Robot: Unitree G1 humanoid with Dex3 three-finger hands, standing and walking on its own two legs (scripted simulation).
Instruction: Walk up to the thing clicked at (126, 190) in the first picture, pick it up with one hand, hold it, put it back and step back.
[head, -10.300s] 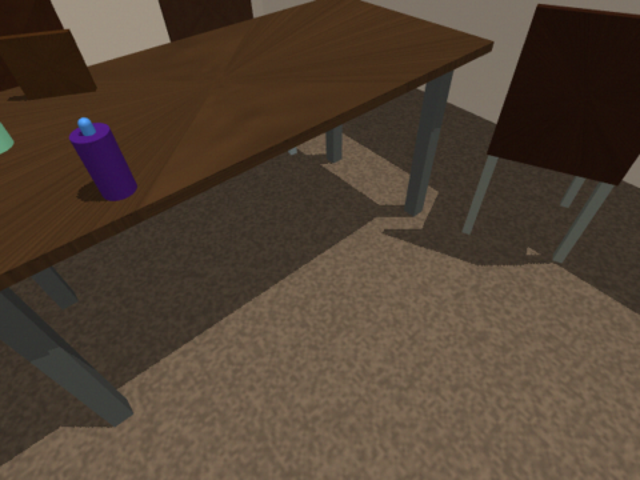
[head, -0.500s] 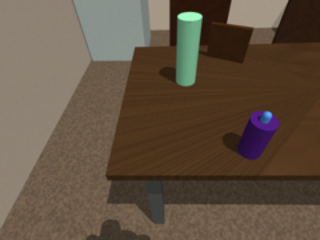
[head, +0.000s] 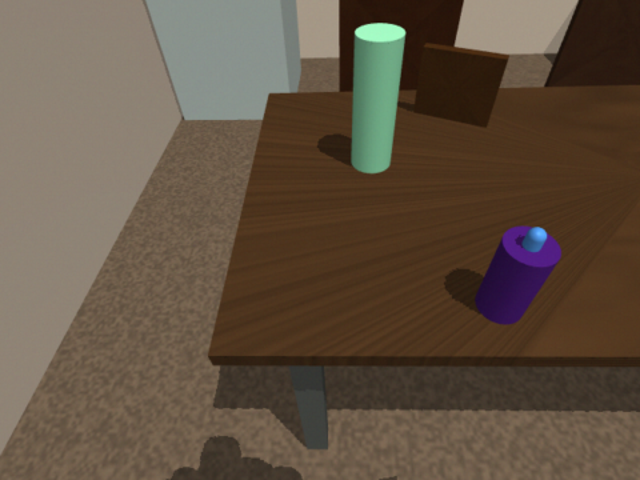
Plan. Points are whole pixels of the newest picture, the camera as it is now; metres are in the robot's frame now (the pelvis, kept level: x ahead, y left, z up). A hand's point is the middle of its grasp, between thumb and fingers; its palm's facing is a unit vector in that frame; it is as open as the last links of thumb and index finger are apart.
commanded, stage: stand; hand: right
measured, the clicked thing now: (517, 271) +0.37 -0.24 +0.05
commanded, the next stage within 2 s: rise first in 0.70 s
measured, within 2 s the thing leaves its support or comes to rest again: neither
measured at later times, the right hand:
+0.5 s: hand out of the picture +0.07 -0.25 -0.16, palm faces -0.03 +0.94 -0.34, open 7.4 cm
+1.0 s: hand out of the picture +0.14 -0.24 -0.14, palm faces +0.16 +0.94 -0.31, open 10.0 cm
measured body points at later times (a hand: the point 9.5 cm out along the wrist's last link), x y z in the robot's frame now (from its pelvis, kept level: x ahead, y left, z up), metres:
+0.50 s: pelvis +0.00 +0.00 +0.00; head +0.00 +0.00 +0.45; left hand +0.07 +0.30 -0.13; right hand +0.07 -0.30 -0.13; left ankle -0.01 +0.13 -0.75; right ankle -0.02 -0.10 -0.75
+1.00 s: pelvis -0.02 +0.00 -0.01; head +0.02 +0.00 +0.44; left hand +0.14 +0.28 -0.11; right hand +0.13 -0.29 -0.12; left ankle -0.01 +0.13 -0.75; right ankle -0.02 -0.10 -0.75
